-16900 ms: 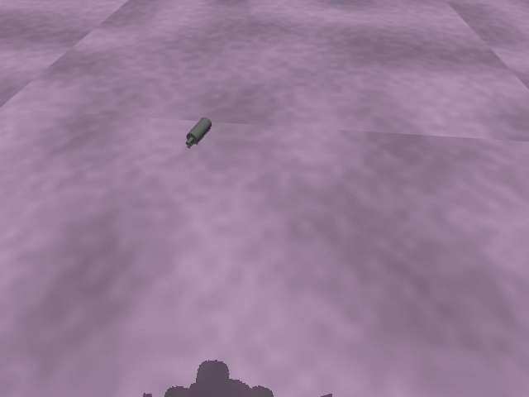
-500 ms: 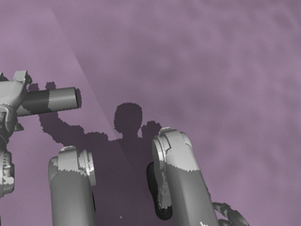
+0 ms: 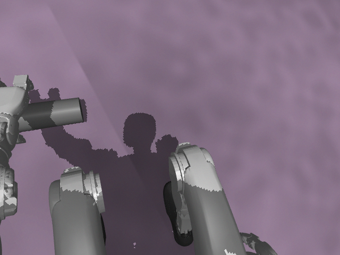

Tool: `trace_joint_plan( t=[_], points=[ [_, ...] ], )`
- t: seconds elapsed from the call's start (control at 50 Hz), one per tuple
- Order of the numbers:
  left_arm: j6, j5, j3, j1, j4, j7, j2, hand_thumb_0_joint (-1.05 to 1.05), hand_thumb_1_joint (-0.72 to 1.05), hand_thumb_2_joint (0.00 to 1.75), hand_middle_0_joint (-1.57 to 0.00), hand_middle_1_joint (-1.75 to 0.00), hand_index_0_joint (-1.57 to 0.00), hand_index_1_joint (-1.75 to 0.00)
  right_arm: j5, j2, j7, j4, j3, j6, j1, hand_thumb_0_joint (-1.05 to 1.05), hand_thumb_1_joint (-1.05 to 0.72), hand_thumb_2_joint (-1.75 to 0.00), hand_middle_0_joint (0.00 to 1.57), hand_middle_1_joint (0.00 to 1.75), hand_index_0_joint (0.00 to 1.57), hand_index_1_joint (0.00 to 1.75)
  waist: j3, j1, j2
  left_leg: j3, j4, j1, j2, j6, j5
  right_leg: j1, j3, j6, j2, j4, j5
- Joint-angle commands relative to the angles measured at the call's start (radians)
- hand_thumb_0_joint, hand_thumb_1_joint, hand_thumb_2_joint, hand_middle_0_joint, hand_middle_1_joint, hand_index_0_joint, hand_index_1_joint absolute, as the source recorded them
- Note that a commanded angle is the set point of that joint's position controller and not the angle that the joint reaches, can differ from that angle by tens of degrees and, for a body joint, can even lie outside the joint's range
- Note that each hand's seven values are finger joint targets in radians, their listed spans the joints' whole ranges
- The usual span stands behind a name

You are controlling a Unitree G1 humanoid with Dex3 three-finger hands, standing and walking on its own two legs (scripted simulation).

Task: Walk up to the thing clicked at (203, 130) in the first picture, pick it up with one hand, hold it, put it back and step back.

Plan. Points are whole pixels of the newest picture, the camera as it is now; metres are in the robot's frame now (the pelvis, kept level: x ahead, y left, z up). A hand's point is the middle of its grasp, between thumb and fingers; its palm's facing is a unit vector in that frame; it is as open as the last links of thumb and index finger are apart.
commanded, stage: rise first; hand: left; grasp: from above
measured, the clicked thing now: (37, 116) +0.49 +0.26 -0.29
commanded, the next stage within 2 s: approach in 0.64 s
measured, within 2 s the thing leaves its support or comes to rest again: neither
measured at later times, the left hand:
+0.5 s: hand (11, 118) +0.45 +0.28 -0.17, palm faces -0.46 -0.04 -0.89, open 14.2 cm
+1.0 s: hand (22, 113) +0.46 +0.26 -0.17, palm faces -0.46 -0.03 -0.89, open 13.7 cm
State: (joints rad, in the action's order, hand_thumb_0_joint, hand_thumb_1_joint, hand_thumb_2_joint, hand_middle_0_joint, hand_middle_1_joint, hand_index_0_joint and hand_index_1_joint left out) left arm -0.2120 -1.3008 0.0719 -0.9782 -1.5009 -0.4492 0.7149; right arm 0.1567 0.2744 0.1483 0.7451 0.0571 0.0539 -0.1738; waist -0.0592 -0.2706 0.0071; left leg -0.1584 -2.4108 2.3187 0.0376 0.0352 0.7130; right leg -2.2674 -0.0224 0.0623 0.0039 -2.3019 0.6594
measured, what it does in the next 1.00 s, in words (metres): stands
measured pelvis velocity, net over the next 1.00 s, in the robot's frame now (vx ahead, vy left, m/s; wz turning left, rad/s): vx -0.01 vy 0.00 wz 0.00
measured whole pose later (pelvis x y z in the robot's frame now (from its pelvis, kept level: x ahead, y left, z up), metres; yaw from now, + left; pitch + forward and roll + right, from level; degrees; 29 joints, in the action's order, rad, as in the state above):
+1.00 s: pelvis -0.01 +0.00 +0.00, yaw +0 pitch +35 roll -8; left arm -0.21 -1.29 -0.01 -1.04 -1.55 -0.43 0.68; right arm 0.16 0.27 0.14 0.75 0.07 0.07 -0.18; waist -0.07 -0.28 0.00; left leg -0.15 -2.40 2.31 0.04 0.03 0.69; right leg -2.26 -0.02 0.06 0.00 -2.29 0.64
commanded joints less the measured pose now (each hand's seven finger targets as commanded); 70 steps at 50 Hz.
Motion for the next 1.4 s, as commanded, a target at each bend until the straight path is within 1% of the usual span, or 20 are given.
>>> trace_joint_plan(
  t=[0.0,0.12,0.18,0.28,0.32,0.42,0.46,0.54,0.62,0.68,0.74,0.86,0.9,1.02,1.1,1.12,1.16,1.2,1.26,1.38],
  points=[
    [0.003,0.02,0.029,-0.323,0.155,-0.029,0.232,0.0,-0.57,1.04,-0.08,-1.0,-0.07,-1.02,-0.009,0.256,-0.008,-0.008,-0.082,0.001,-0.214,0.0,-0.9,-0.9,0.2,0.3,0.2,0.3,-0.69,-0.006,0.314,0.124,0.276,-0.532,0.006,-0.057,-0.224,0.343,-0.128,-0.095,0.009,0.207,-0.229],
    [-0.001,0.021,0.032,-0.308,0.142,-0.018,0.242,0.0,-0.59,1.06,-0.07,-1.0,-0.06,-1.02,-0.013,0.256,-0.009,-0.01,-0.082,0.0,-0.21,0.0,-0.91,-0.9,0.2,0.3,0.2,0.3,-0.68,0.003,0.273,0.131,0.275,-0.5,0.007,-0.063,-0.195,0.369,-0.12,-0.094,0.011,0.226,-0.205],
    [-0.007,0.023,0.008,-0.32,0.128,-0.016,0.205,0.0,-0.59,1.06,-0.07,-1.0,-0.06,-1.02,-0.011,0.252,-0.012,-0.006,-0.081,0.002,-0.205,0.0,-0.9,-0.9,0.2,0.3,0.2,0.3,-0.652,-0.011,0.28,0.128,0.281,-0.499,0.005,-0.062,-0.168,0.333,-0.121,-0.095,0.013,0.23,-0.181],
    [-0.015,0.012,0.012,-0.337,0.12,-0.016,0.232,0.0,-0.58,1.05,-0.08,-1.02,-0.07,-1.03,-0.008,0.254,-0.014,-0.005,-0.076,0.007,-0.207,0.0,-0.91,-0.9,0.2,0.3,0.2,0.3,-0.65,-0.017,0.269,0.13,0.272,-0.487,0.007,-0.065,-0.167,0.352,-0.118,-0.093,0.013,0.233,-0.183],
    [-0.012,0.012,0.013,-0.321,0.101,-0.022,0.227,0.0,-0.57,1.05,-0.08,-1.01,-0.07,-1.02,-0.01,0.256,-0.017,-0.008,-0.077,0.007,-0.201,0.0,-0.91,-0.9,0.2,0.3,0.2,0.3,-0.642,-0.004,0.271,0.13,0.287,-0.49,0.008,-0.063,-0.149,0.331,-0.12,-0.095,0.012,0.236,-0.162],
    [-0.006,0.012,-0.019,-0.33,0.086,-0.016,0.185,0.0,-0.58,1.05,-0.07,-1.02,-0.06,-1.03,-0.011,0.253,-0.018,-0.003,-0.078,0.008,-0.202,0.0,-0.9,-0.9,0.2,0.3,0.2,0.3,-0.639,-0.019,0.281,0.123,0.293,-0.515,0.006,-0.058,-0.161,0.315,-0.128,-0.097,0.014,0.231,-0.171],
    [-0.007,0.012,-0.001,-0.36,0.13,-0.019,0.221,0.0,-0.58,1.05,-0.07,-1.02,-0.06,-1.03,-0.011,0.26,-0.019,-0.004,-0.076,0.009,-0.212,0.0,-0.9,-0.9,0.2,0.3,0.2,0.3,-0.668,-0.016,0.307,0.123,0.289,-0.531,0.007,-0.057,-0.192,0.333,-0.126,-0.095,0.01,0.226,-0.201],
    [0.001,0.012,-0.001,-0.339,0.087,-0.02,0.208,0.0,-0.57,1.04,-0.08,-1.01,-0.07,-1.02,-0.01,0.257,-0.016,-0.007,-0.075,0.011,-0.21,0.0,-0.9,-0.9,0.2,0.3,0.2,0.3,-0.643,-0.022,0.275,0.124,0.281,-0.515,0.006,-0.059,-0.192,0.329,-0.126,-0.096,0.01,0.223,-0.203],
    [-0.004,0.01,0.019,-0.337,0.125,-0.024,0.244,0.0,-0.57,1.04,-0.08,-1.01,-0.06,-1.02,-0.013,0.261,-0.015,-0.008,-0.077,0.013,-0.203,0.0,-0.9,-0.9,0.2,0.3,0.2,0.3,-0.68,0.003,0.331,0.123,0.288,-0.549,0.006,-0.051,-0.208,0.319,-0.126,-0.099,0.007,0.207,-0.21],
    [-0.005,0.009,0.008,-0.345,0.127,-0.023,0.221,0.0,-0.57,1.04,-0.08,-1.01,-0.07,-1.03,-0.008,0.255,-0.012,-0.012,-0.076,0.014,-0.214,0.0,-0.9,-0.9,0.2,0.3,0.2,0.3,-0.666,-0.024,0.297,0.133,0.267,-0.516,0.008,-0.061,-0.196,0.348,-0.12,-0.093,0.01,0.223,-0.213],
    [-0.002,0.013,0.023,-0.309,0.099,-0.021,0.248,0.0,-0.54,1.03,-0.09,-1.04,-0.08,-1.05,-0.01,0.256,-0.012,-0.012,-0.076,0.014,-0.209,0.0,-0.9,-0.9,0.2,0.3,0.2,0.3,-0.657,-0.003,0.296,0.132,0.285,-0.49,0.009,-0.061,-0.162,0.34,-0.121,-0.097,0.011,0.223,-0.173],
    [-0.006,0.031,-0.044,-0.406,0.144,-0.012,0.142,0.0,-0.51,1.04,-0.09,-1.08,-0.1,-1.08,-0.011,0.258,-0.013,0.0,-0.082,0.022,-0.227,0.0,-0.9,-0.9,0.2,0.3,0.2,0.3,-0.651,-0.047,0.289,0.124,0.282,-0.515,0.003,-0.059,-0.146,0.312,-0.126,-0.097,0.013,0.236,-0.168],
    [-0.007,0.028,-0.085,-0.455,0.117,-0.011,0.08,0.0,-0.48,1.04,-0.1,-1.1,-0.11,-1.09,-0.006,0.254,-0.013,0.011,-0.077,0.024,-0.238,0.0,-0.9,-0.89,0.2,0.3,0.2,0.3,-0.631,-0.085,0.281,0.113,0.28,-0.51,-0.001,-0.057,-0.136,0.293,-0.136,-0.099,0.017,0.233,-0.162],
    [0.027,-0.014,-0.061,-0.531,-0.001,-0.063,0.159,0.0,-0.48,1.08,-0.11,-1.11,-0.11,-1.1,0.006,0.266,-0.021,0.01,-0.047,0.027,-0.239,0.0,-0.9,-0.89,0.2,0.3,0.2,0.3,-0.615,-0.087,0.297,0.114,0.273,-0.481,0.0,-0.058,-0.15,0.281,-0.138,-0.099,0.018,0.222,-0.177],
    [0.07,-0.029,-0.055,-0.504,-0.1,-0.083,0.153,0.0,-0.48,1.05,-0.1,-1.1,-0.11,-1.09,0.02,0.273,-0.007,-0.013,-0.025,0.04,-0.226,0.0,-0.9,-0.89,0.2,0.3,0.2,0.3,-0.57,-0.112,0.299,0.109,0.265,-0.478,-0.002,-0.06,-0.152,0.27,-0.145,-0.098,0.02,0.207,-0.189],
    [0.078,-0.024,-0.025,-0.493,-0.068,-0.091,0.214,0.0,-0.48,1.04,-0.1,-1.1,-0.11,-1.09,0.014,0.279,-0.007,-0.021,-0.022,0.041,-0.22,0.0,-0.9,-0.89,0.2,0.3,0.2,0.3,-0.616,-0.079,0.325,0.117,0.266,-0.48,0.002,-0.061,-0.176,0.309,-0.137,-0.098,0.02,0.209,-0.206],
    [0.103,-0.022,0.004,-0.44,-0.052,-0.096,0.256,0.0,-0.48,1.04,-0.11,-1.07,-0.12,-1.07,0.011,0.275,0.0,-0.044,-0.018,0.038,-0.21,0.0,-0.9,-0.9,0.2,0.3,0.2,0.3,-0.695,-0.044,0.371,0.129,0.264,-0.51,0.002,-0.058,-0.23,0.358,-0.13,-0.1,0.019,0.186,-0.248],
    [0.126,-0.007,-0.007,-0.404,-0.067,-0.082,0.214,0.0,-0.46,1.05,-0.12,-1.08,-0.13,-1.07,0.01,0.265,0.012,-0.055,-0.015,0.04,-0.208,0.0,-0.9,-0.89,0.2,0.3,0.2,0.3,-0.676,-0.069,0.325,0.129,0.244,-0.489,-0.003,-0.065,-0.239,0.376,-0.133,-0.093,0.024,0.184,-0.267],
    [0.13,0.036,0.04,-0.365,0.034,-0.065,0.282,0.0,-0.48,1.05,-0.12,-1.06,-0.12,-1.06,-0.007,0.276,0.015,-0.065,-0.024,0.034,-0.209,0.0,-0.9,-0.9,0.2,0.3,0.2,0.3,-0.713,-0.018,0.355,0.137,0.258,-0.469,0.001,-0.064,-0.252,0.414,-0.122,-0.095,0.02,0.187,-0.27],
    [0.08,0.074,0.004,-0.408,0.184,0.003,0.211,0.0,-0.51,1.1,-0.1,-1.09,-0.1,-1.1,-0.008,0.268,0.017,-0.034,-0.051,0.027,-0.24,0.0,-0.91,-0.9,0.2,0.3,0.2,0.3,-0.695,-0.054,0.313,0.128,0.23,-0.461,-0.005,-0.061,-0.208,0.4,-0.129,-0.096,0.023,0.205,-0.227]
  ],
)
